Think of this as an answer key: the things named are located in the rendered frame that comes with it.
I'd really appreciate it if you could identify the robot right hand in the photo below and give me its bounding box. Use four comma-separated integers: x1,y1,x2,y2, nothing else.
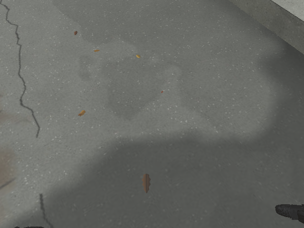
275,204,304,223

